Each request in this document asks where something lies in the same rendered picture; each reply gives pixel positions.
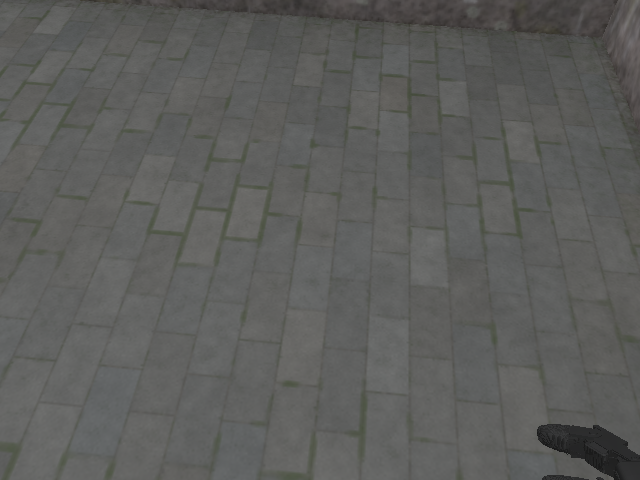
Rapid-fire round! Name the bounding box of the right robot hand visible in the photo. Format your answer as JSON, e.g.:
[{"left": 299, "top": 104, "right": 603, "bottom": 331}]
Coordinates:
[{"left": 537, "top": 424, "right": 640, "bottom": 480}]

